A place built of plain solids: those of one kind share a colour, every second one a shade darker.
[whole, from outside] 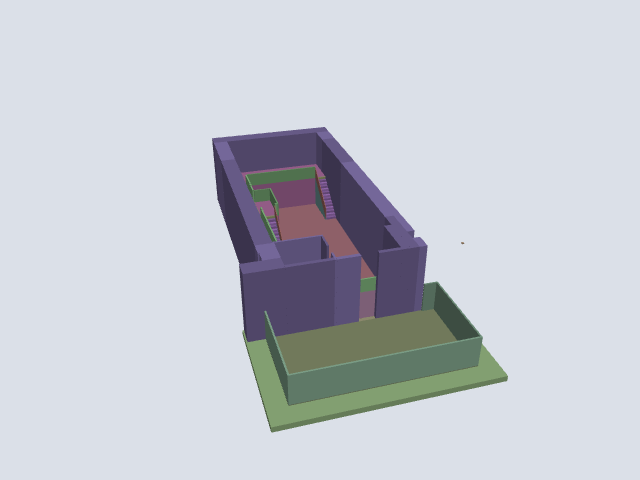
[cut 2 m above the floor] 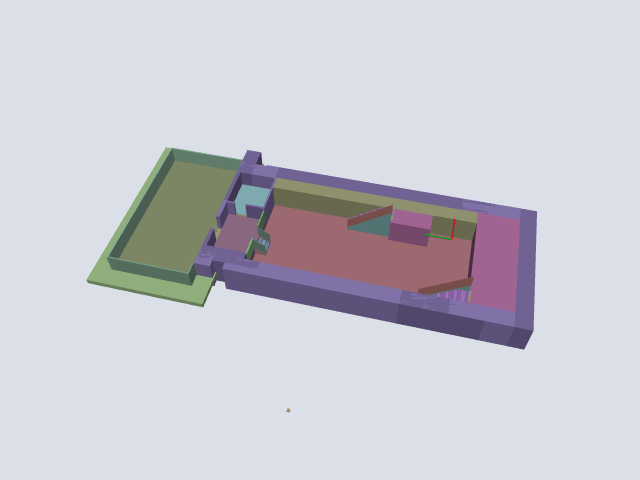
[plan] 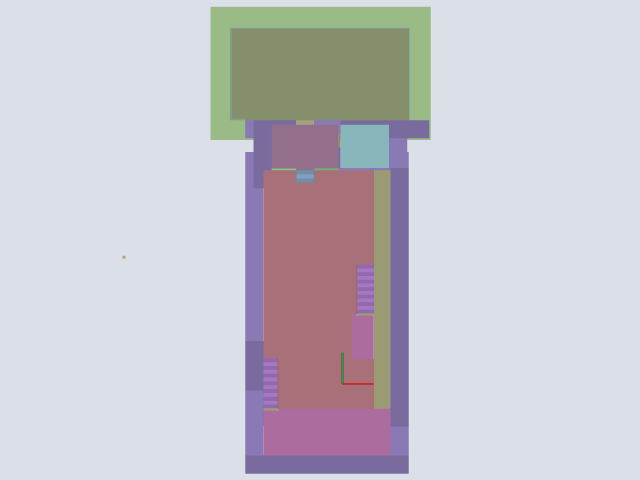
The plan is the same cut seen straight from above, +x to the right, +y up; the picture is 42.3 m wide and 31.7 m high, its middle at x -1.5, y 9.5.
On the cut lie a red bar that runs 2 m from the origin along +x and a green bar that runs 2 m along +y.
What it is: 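A prison wing; a well two or three storeys high with rows of cells on either side, railed galleries along the cell doors, a landing at the far end, an officers' room and a lobby by the way in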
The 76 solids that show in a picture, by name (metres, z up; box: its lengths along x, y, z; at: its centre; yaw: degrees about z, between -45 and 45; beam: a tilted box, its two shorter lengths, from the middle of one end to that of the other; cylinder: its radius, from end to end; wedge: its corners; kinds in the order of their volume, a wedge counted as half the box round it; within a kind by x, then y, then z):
{
 "wall_brick_1": {"box": [1.2, 4.3, 6.25], "at": [-5.84, -2.59, 2.73]},
 "wall_brick_2": {"box": [1.2, 5.67, 6.25], "at": [-5.84, -0.01, 2.73]},
 "wall_brick_3": {"box": [1.2, 14.89, 6.25], "at": [-5.84, 7.87, 2.73]},
 "wall_brick_4": {"box": [1.2, 1.2, 6.25], "at": [-5.84, 16.81, 2.73]},
 "wall_brick_5": {"box": [0.65, 4.5, 6.25], "at": [-5.56, 15.16, 2.73]},
 "wall_brick_6": {"box": [0.55, 3.3, 6.25], "at": [-4.96, 15.76, 2.73]},
 "wall_brick_7": {"box": [1.6, 0.3, 6.25], "at": [-3.89, 17.26, 2.73]},
 "wall_brick_8": {"box": [1.6, 0.3, 6.25], "at": [-1.09, 17.26, 2.73]},
 "wall_brick_9": {"box": [10.8, 1.2, 6.25], "at": [-1.04, -5.34, 2.73]},
 "wall_brick_10": {"box": [0.15, 1.35, 6.25], "at": [-0.21, 14.94, 2.73]},
 "wall_brick_11": {"box": [0.15, 0.9, 6.25], "at": [-0.21, 16.96, 2.73]},
 "wall_brick_12": {"box": [3.45, 0.15, 6.25], "at": [1.44, 14.19, 2.73]},
 "wall_brick_13": {"box": [3.2, 0.3, 6.25], "at": [1.46, 17.26, 2.73]},
 "wall_brick_14": {"box": [1.2, 3.15, 6.25], "at": [3.66, 15.84, 2.73]},
 "wall_brick_15": {"box": [1.3, 1.05, 6.25], "at": [3.71, 14.79, 2.73]},
 "wall_brick_16": {"box": [1.2, 4.3, 6.25], "at": [3.76, -2.59, 2.73]},
 "wall_brick_17": {"box": [1.2, 17.1, 6.25], "at": [3.76, 5.71, 2.73]},
 "wall_brick_18": {"box": [2.65, 1.2, 6.25], "at": [4.39, 16.81, 2.73]},
 "floor_landing_metal_1": {"box": [8.4, 3.1, 3.05], "at": [-1.04, -3.19, 1.12]},
 "floor_landing_metal_2": {"box": [1.45, 3.0, 3.05], "at": [1.34, 3.13, 1.12]},
 "floor_gallery_metal_1": {"box": [1.1, 15.75, 3.05], "at": [2.61, 6.24, 1.12]},
 "yard_concrete_1": {"box": [14.55, 8.8, 0.4], "at": [-1.46, 20.51, 0.42]},
 "floor_concrete_1": {"box": [5.85, 12.49, 0.4], "at": [-2.31, 7.87, -0.2]},
 "floor_concrete_2": {"box": [7.3, 3.27, 0.4], "at": [-1.59, -0.01, -0.2]},
 "floor_concrete_3": {"box": [1.45, 9.49, 0.4], "at": [1.34, 9.37, -0.2]},
 "yard_yard_concrete_1": {"box": [11.95, 6.2, 0.4], "at": [-1.46, 20.51, 0.47]},
 "floor_lobby_lino_1": {"box": [4.4, 3.0, 1.07], "at": [-2.49, 15.61, 0.13]},
 "step_1": {"box": [0.93, 0.28, 2.51], "at": [-4.77, -1.5, 1.21]},
 "step_2": {"box": [0.93, 0.28, 2.32], "at": [-4.77, -1.25, 1.11]},
 "step_3": {"box": [0.93, 0.28, 2.13], "at": [-4.77, -0.99, 1.02]},
 "step_4": {"box": [0.93, 0.28, 1.94], "at": [-4.77, -0.74, 0.92]},
 "step_5": {"box": [0.93, 0.28, 1.75], "at": [-4.77, -0.48, 0.83]},
 "step_6": {"box": [0.93, 0.28, 1.56], "at": [-4.77, -0.23, 0.73]},
 "step_7": {"box": [0.93, 0.28, 1.38], "at": [-4.77, 0.02, 0.64]},
 "step_8": {"box": [0.93, 0.28, 1.19], "at": [-4.77, 0.28, 0.54]},
 "step_9": {"box": [0.93, 0.28, 1.0], "at": [-4.77, 0.53, 0.45]},
 "step_10": {"box": [0.93, 0.28, 0.81], "at": [-4.77, 0.79, 0.35]},
 "step_11": {"box": [0.93, 0.28, 0.62], "at": [-4.77, 1.04, 0.26]},
 "step_12": {"box": [0.93, 0.28, 0.43], "at": [-4.77, 1.3, 0.16]},
 "step_13": {"box": [0.93, 0.28, 0.24], "at": [-4.77, 1.55, 0.07]},
 "step_14": {"box": [1.1, 0.27, 2.51], "at": [1.51, 4.76, 1.21]},
 "step_15": {"box": [1.1, 0.27, 2.32], "at": [1.51, 5.01, 1.11]},
 "step_16": {"box": [1.1, 0.27, 2.13], "at": [1.51, 5.25, 1.02]},
 "step_17": {"box": [1.1, 0.27, 1.94], "at": [1.51, 5.5, 0.92]},
 "step_18": {"box": [1.1, 0.27, 1.75], "at": [1.51, 5.75, 0.83]},
 "step_19": {"box": [1.1, 0.27, 1.56], "at": [1.51, 6.0, 0.73]},
 "step_20": {"box": [1.1, 0.27, 1.38], "at": [1.51, 6.25, 0.64]},
 "step_21": {"box": [1.1, 0.27, 1.19], "at": [1.51, 6.49, 0.54]},
 "step_22": {"box": [1.1, 0.27, 1.0], "at": [1.51, 6.74, 0.45]},
 "step_23": {"box": [1.1, 0.27, 0.81], "at": [1.51, 6.99, 0.35]},
 "step_24": {"box": [1.1, 0.27, 0.62], "at": [1.51, 7.24, 0.26]},
 "step_25": {"box": [1.1, 0.27, 0.43], "at": [1.51, 7.49, 0.16]},
 "step_26": {"box": [1.1, 0.27, 0.24], "at": [1.51, 7.73, 0.07]},
 "floor_lino_1": {"box": [3.2, 2.85, 1.07], "at": [1.46, 15.69, 0.13]},
 "fence_metal_1": {"box": [0.12, 6.2, 2.6], "at": [-7.38, 20.51, 1.57]},
 "fence_metal_2": {"box": [1.0, 0.12, 2.6], "at": [-6.94, 17.47, 1.57]},
 "fence_metal_3": {"box": [11.95, 0.12, 2.6], "at": [-1.46, 23.55, 1.57]},
 "fence_metal_4": {"box": [0.12, 6.2, 2.6], "at": [4.45, 20.51, 1.57]},
 "rail_metal_1": {"box": [1.58, 0.12, 1.12], "at": [-3.9, 14.17, 1.21]},
 "rail_metal_2": {"box": [6.32, 0.12, 1.12], "at": [-1.1, -1.7, 3.19]},
 "rail_metal_3": {"box": [1.58, 0.12, 1.12], "at": [-1.08, 14.17, 1.21]},
 "rail_metal_4": {"box": [0.12, 3.0, 1.12], "at": [0.67, 3.13, 3.19]},
 "rail_metal_5": {"box": [1.45, 0.12, 1.12], "at": [1.34, 1.69, 3.19]},
 "rail_metal_6": {"box": [0.12, 3.27, 1.12], "at": [2.12, -0.01, 3.19]},
 "rail_metal_7": {"box": [0.12, 9.22, 1.12], "at": [2.12, 9.5, 3.19]},
 "rail_1": {"wedge": [[-4.31, -1.64, 2.72], [-4.31, -1.64, 3.64], [-4.31, 1.72, 0.23], [-4.31, 1.72, 1.15], [-4.26, -1.64, 2.72], [-4.26, -1.64, 3.64], [-4.26, 1.72, 0.23], [-4.26, 1.72, 1.15]]},
 "rail_2": {"wedge": [[0.91, 4.63, 2.74], [0.91, 4.63, 3.56], [0.91, 7.9, 0.24], [0.91, 7.9, 1.07], [0.96, 4.63, 2.74], [0.96, 4.63, 3.56], [0.96, 7.9, 0.24], [0.96, 7.9, 1.07]]},
 "wall_1": {"wedge": [[-4.31, -1.64, -0.05], [-4.31, -1.64, 2.72], [-4.31, 1.72, -0.05], [-4.31, 1.72, 0.23], [-4.26, -1.64, -0.05], [-4.26, -1.64, 2.72], [-4.26, 1.72, -0.05], [-4.26, 1.72, 0.23]]},
 "wall_2": {"wedge": [[0.91, 4.63, -0.05], [0.91, 4.63, 2.74], [0.91, 7.9, -0.05], [0.91, 7.9, 0.24], [0.96, 4.63, -0.05], [0.96, 4.63, 2.74], [0.96, 7.9, -0.05], [0.96, 7.9, 0.24]]},
 "floor_sill_concrete_1": {"box": [1.2, 0.3, 1.07], "at": [-2.49, 17.26, 0.13]},
 "step_wfin_1": {"box": [1.14, 0.27, 0.22], "at": [-2.49, 13.43, 0.06]},
 "step_wfin_2": {"box": [1.14, 0.27, 0.38], "at": [-2.49, 13.7, 0.14]},
 "step_wfin_3": {"box": [1.14, 0.27, 0.55], "at": [-2.49, 13.98, 0.23]},
 "rail_wfin_1": {"wedge": [[-3.11, 13.26, 0.24], [-3.11, 13.26, 1.12], [-3.11, 14.11, 0.76], [-3.11, 14.11, 1.64], [-3.06, 13.26, 0.24], [-3.06, 13.26, 1.12], [-3.06, 14.11, 0.76], [-3.06, 14.11, 1.64]]},
 "rail_wfin_2": {"wedge": [[-1.92, 13.26, 0.24], [-1.92, 13.26, 1.12], [-1.92, 14.11, 0.76], [-1.92, 14.11, 1.64], [-1.87, 13.26, 0.24], [-1.87, 13.26, 1.12], [-1.87, 14.11, 0.76], [-1.87, 14.11, 1.64]]},
 "wall_wfin_1": {"wedge": [[-3.11, 13.26, -0.05], [-3.11, 13.26, 0.24], [-3.11, 14.11, -0.05], [-3.11, 14.11, 0.76], [-3.06, 13.26, -0.05], [-3.06, 13.26, 0.24], [-3.06, 14.11, -0.05], [-3.06, 14.11, 0.76]]}
}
